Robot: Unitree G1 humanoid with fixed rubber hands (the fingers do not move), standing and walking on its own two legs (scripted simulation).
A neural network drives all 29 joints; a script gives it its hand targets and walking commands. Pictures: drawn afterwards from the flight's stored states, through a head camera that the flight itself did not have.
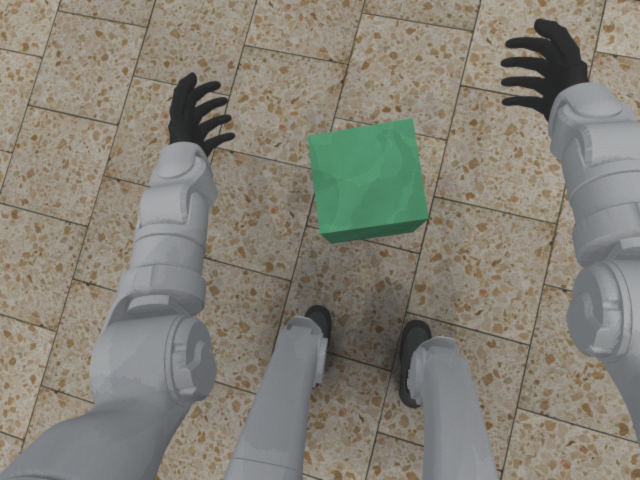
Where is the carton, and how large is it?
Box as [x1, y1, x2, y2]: [307, 118, 428, 243]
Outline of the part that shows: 412,118 307,136 320,234 331,243 413,231 428,218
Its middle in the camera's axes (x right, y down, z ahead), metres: +0.10 -0.11 +0.88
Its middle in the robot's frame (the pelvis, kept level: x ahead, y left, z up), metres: +0.52 +0.05 -0.53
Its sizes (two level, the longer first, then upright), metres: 0.210 0.200 0.250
